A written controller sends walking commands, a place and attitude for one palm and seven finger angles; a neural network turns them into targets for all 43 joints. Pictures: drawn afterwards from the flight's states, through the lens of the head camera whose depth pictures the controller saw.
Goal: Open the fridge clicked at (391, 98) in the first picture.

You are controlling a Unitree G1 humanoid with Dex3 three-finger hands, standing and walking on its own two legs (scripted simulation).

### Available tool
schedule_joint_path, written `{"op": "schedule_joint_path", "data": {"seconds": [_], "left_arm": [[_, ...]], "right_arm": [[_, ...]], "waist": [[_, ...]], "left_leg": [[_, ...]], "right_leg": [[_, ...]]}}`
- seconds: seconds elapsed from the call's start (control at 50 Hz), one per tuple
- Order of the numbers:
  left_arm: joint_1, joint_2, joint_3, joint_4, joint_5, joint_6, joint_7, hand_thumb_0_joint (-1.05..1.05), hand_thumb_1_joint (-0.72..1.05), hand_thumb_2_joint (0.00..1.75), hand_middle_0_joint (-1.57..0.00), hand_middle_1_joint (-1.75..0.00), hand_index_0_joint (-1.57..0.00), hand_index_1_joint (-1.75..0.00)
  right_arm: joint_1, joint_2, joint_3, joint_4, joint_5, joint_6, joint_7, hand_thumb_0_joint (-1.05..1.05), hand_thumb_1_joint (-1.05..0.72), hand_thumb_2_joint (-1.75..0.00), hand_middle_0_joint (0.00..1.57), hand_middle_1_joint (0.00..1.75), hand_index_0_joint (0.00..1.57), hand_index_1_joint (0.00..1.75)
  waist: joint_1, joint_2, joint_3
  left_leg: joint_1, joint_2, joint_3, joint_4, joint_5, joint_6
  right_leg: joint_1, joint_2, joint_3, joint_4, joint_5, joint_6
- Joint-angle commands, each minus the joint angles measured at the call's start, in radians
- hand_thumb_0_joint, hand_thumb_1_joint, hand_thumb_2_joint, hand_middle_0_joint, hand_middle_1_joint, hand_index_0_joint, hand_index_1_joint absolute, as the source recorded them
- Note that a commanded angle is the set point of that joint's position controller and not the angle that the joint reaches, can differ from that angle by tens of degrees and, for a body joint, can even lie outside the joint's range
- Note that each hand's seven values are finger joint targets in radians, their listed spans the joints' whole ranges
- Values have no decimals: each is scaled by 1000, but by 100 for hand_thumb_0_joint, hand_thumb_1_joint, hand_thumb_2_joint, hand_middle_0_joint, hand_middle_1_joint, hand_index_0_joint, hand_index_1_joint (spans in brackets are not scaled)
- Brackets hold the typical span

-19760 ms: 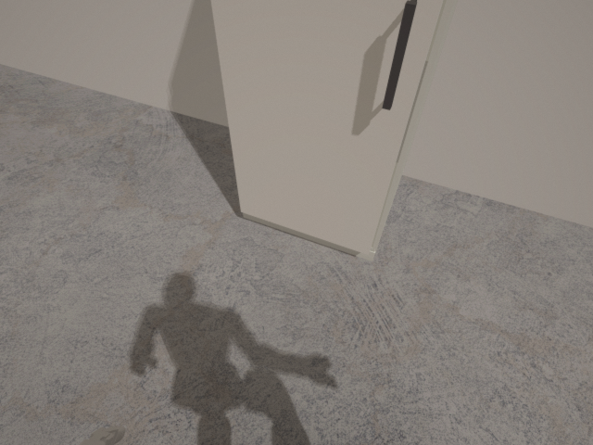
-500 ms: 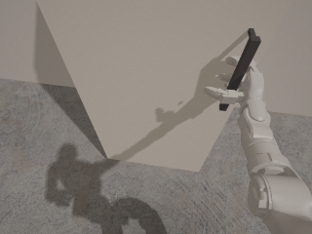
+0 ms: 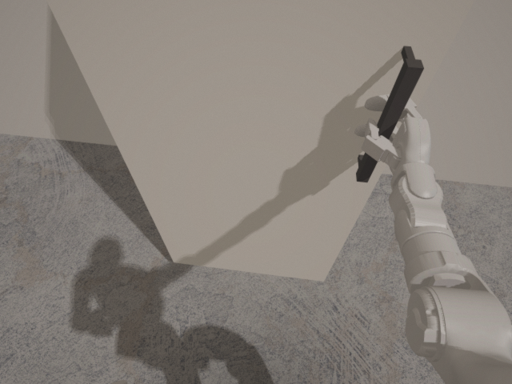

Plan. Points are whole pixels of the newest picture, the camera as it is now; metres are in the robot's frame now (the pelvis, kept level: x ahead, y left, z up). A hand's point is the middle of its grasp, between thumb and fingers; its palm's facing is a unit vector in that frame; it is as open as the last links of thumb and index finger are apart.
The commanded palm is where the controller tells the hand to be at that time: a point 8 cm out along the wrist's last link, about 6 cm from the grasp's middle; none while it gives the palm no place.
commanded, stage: grip the handle and tug to test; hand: right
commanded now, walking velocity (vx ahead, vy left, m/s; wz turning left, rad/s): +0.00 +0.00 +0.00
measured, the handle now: (381, 123) +0.52 -0.12 +0.13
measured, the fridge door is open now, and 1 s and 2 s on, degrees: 0 0 31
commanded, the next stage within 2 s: pull the door a little, standing still in 0.58 s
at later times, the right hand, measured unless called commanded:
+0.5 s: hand (368, 140) +0.47 -0.10 +0.13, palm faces -0.01 +1.00 +0.00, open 5.4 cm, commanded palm +0.43 -0.15 +0.13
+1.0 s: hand (371, 145) +0.46 -0.10 +0.13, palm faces -0.02 +1.00 +0.01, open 5.6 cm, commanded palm +0.40 -0.15 +0.13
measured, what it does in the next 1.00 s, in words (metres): stands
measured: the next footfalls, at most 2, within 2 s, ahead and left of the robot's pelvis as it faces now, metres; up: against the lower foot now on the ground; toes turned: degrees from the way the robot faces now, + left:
left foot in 1.94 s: +0.08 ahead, +0.20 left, +0.00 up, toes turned -13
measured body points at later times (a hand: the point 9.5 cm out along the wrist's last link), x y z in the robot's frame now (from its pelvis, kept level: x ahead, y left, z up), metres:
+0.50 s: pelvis +0.01 +0.00 +0.00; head +0.05 +0.01 +0.45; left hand +0.03 +0.26 -0.12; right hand +0.47 -0.15 +0.13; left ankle -0.02 +0.11 -0.71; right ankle +0.02 -0.13 -0.71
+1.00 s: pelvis +0.04 +0.00 +0.01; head +0.07 +0.01 +0.46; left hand +0.13 +0.25 -0.10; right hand +0.46 -0.15 +0.14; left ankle -0.02 +0.11 -0.71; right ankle +0.02 -0.13 -0.71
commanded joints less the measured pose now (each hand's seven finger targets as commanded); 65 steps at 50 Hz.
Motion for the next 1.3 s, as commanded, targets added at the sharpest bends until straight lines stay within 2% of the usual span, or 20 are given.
{"op": "schedule_joint_path", "data": {"seconds": [0.0, 0.12, 0.18, 0.28, 0.42, 0.56, 0.62, 0.66, 0.68, 0.72, 0.8, 0.84, 1.0, 1.12, 1.14, 1.18, 1.2, 1.22, 1.26, 1.28], "left_arm": [[75, 136, 46, -77, -3, -23, 8, 0, 90, 90, -20, -30, -20, -30], [90, 143, 44, -70, 0, -18, 13, 0, 90, 90, -20, -30, -20, -30], [85, 141, 44, -74, -2, -21, 13, 0, 90, 90, -20, -30, -20, -30], [71, 135, 43, -94, -5, -24, 5, 0, 90, 90, -20, -30, -20, -30], [61, 137, 51, -124, -6, -27, -4, 0, 90, 90, -20, -30, -20, -30], [29, 124, 55, -152, -12, -28, -14, 0, 90, 90, -20, -30, -20, -30], [27, 126, 56, -157, -9, -24, -12, 0, 90, 90, -20, -30, -20, -30], [17, 124, 55, -163, -11, -18, -10, 0, 90, 90, -20, -30, -20, -30], [19, 128, 56, -151, -11, -10, -2, 0, 90, 90, -20, -30, -20, -30], [24, 123, 53, -137, -9, 0, 7, 0, 90, 90, -20, -30, -20, -30], [10, 112, 53, -146, -4, -1, 4, 0, 90, 90, -20, -30, -20, -30], [1, 109, 50, -157, -4, -3, 0, 0, 90, 90, -20, -30, -20, -30], [-77, 95, 40, -228, -12, -9, -12, 0, 90, 90, -20, -30, -20, -30], [-156, 78, 28, -296, -15, -9, -17, 0, 90, 90, -20, -30, -20, -30], [-178, 70, 24, -307, -18, -10, -19, 0, 90, 90, -20, -30, -20, -30], [-206, 59, 16, -322, -19, -13, -18, 0, 90, 90, -20, -30, -20, -30], [-215, 63, 16, -322, -18, -13, -14, 0, 90, 90, -20, -30, -20, -30], [-182, 80, -8, -303, -14, -2, 42, 0, 90, 90, -20, -30, -20, -30], [-210, 67, 4, -268, 17, 27, 70, 0, 90, 90, -20, -30, -20, -30], [-205, 67, 3, -281, 20, 42, 71, 0, 90, 90, -20, -30, -20, -30]], "right_arm": [[-523, -122, 10, -217, -3, -65, 5, 0, -90, -90, 45, 140, 45, 140], [-536, -163, -19, -172, -7, -62, 5, 0, -90, -90, 45, 140, 45, 140], [-530, -170, -29, -179, -4, -65, 9, 0, -90, -90, 45, 140, 45, 140], [-447, -130, -11, -229, 9, -67, 15, 0, -90, -90, 45, 140, 45, 140], [-295, -97, 4, -342, 17, -45, 10, 0, -90, -90, 45, 140, 45, 140], [-115, -56, 33, -543, 18, 5, 7, 0, -90, -90, 45, 140, 45, 140], [-38, -66, 18, -585, 23, 38, 3, 0, -90, -90, 45, 140, 45, 140], [-40, -73, 15, -631, 23, 59, 6, 0, -90, -90, 45, 140, 45, 140], [-105, -125, -14, -620, 15, 67, 2, 0, -90, -90, 45, 140, 45, 140], [-223, -85, 32, -602, 9, 84, -2, 0, -90, -90, 45, 140, 45, 140], [-109, -52, 27, -616, 15, 92, -2, 0, -90, -90, 45, 140, 45, 140], [-47, -43, 27, -643, 23, 87, 3, 0, -90, -90, 45, 140, 45, 140], [227, -19, 56, -858, 41, 95, 29, 0, -90, -90, 45, 140, 45, 140], [576, 9, 93, -1148, 62, 149, 35, 0, -90, -90, 45, 140, 45, 140], [640, 9, 97, -1230, 61, 158, 31, 0, -90, -90, 45, 140, 45, 140], [751, 57, 148, -1337, 62, 190, 22, 0, -90, -90, 45, 140, 45, 140], [745, 34, 138, -1401, 59, 205, 12, 0, -90, -90, 45, 140, 45, 140], [320, -238, 46, -1402, -50, 131, -50, 0, -90, -90, 45, 140, 45, 140], [644, -27, 174, -1266, -66, 128, -59, 0, -90, -90, 45, 140, 45, 140], [665, -19, 198, -1315, -72, 125, -57, 0, -90, -90, 45, 140, 45, 140]], "waist": [[33, 28, -356], [38, 76, -339], [28, 45, -363], [8, 19, -375], [-20, 66, -389], [-54, 8, -420], [-60, 68, -396], [-58, 69, -392], [-42, 56, -378], [-5, 65, -341], [-45, 15, -408], [-61, 46, -430], [-112, 53, -392], [-145, 84, -337], [-150, 48, -323], [-142, 64, -260], [-134, 54, -255], [-54, 51, -106], [-70, 82, -159], [-64, 50, -204]], "left_leg": [[30, -39, -16, -86, 405, -6], [47, -37, -20, -91, 395, -9], [44, -36, -23, -89, 387, -8], [60, -40, -15, -84, 413, -3], [127, -46, -7, -80, 478, -1], [178, -41, -4, -69, 608, -1], [224, -40, -4, -77, 670, -4], [238, -37, -5, -77, 710, -7], [227, -36, -12, -82, 719, -8], [202, -34, -11, -95, 696, -11], [212, -31, -5, -83, 721, -7], [251, -28, -5, -81, 767, -8], [346, -19, -6, -97, 809, -6], [427, -6, 3, -122, 824, -7], [417, -5, 1, -126, 812, -8], [390, -7, 10, -143, 763, -8], [384, -7, 9, -150, 752, -9], [301, 56, -58, -239, 715, -24], [333, 69, -16, -213, 885, -35], [350, 60, -3, -165, 981, -50]], "right_leg": [[303, 52, 33, -35, 269, -35], [262, 54, 33, -37, 242, -41], [272, 55, 31, -37, 238, -39], [295, 53, 26, -39, 271, -35], [303, 52, 19, -48, 333, -37], [370, 44, 6, -49, 491, -34], [351, 47, 1, -50, 525, -40], [354, 47, -3, -58, 544, -40], [361, 46, -4, -54, 547, -41], [360, 50, 0, -51, 520, -43], [420, 47, 6, -48, 621, -37], [422, 47, 5, -52, 652, -38], [417, 48, -11, -93, 645, -41], [419, 43, -17, -135, 636, -38], [430, 39, -18, -147, 632, -37], [436, 36, -11, -161, 599, -34], [445, 36, -11, -164, 581, -34], [426, 29, 5, -156, 477, -53], [502, 19, 3, -135, 627, -61], [548, 14, -5, -121, 764, -64]]}}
